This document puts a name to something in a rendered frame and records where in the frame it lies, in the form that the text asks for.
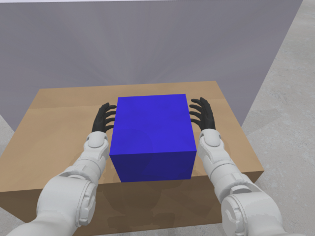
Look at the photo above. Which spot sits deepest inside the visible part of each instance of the right robot hand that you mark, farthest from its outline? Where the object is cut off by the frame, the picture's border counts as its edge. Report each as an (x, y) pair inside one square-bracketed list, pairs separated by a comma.
[(206, 116)]

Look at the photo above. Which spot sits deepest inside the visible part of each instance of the left robot forearm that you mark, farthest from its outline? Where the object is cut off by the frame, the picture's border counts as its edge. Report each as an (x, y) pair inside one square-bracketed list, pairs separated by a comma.
[(91, 163)]

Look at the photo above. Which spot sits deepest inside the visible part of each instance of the left robot upper arm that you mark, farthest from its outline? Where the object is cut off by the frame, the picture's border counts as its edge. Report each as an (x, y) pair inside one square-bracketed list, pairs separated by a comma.
[(66, 204)]

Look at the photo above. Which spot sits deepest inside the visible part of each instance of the left robot hand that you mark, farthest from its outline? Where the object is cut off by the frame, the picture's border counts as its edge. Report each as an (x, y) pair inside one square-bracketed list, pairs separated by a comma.
[(100, 119)]

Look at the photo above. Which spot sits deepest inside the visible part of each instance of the right robot forearm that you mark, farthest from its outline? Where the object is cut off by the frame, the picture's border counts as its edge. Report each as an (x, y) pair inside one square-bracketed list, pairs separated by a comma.
[(221, 170)]

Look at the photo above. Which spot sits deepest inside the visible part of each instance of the pedestal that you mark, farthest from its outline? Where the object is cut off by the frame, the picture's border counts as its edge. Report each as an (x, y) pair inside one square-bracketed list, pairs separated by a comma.
[(51, 137)]

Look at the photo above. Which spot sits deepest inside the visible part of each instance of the carton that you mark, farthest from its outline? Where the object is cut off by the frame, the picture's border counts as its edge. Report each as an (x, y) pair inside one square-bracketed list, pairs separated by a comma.
[(152, 138)]

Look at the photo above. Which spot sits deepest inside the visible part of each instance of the right robot upper arm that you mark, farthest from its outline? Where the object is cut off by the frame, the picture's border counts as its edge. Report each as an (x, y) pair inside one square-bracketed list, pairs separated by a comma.
[(252, 214)]

